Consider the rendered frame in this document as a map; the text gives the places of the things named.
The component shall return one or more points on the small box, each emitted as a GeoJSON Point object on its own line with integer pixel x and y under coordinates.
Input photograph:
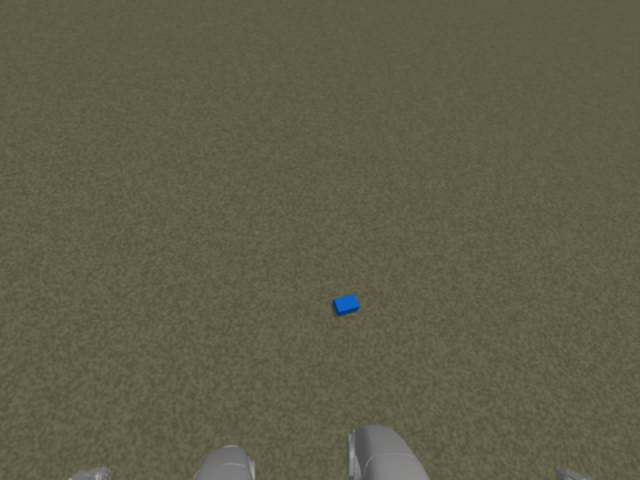
{"type": "Point", "coordinates": [346, 304]}

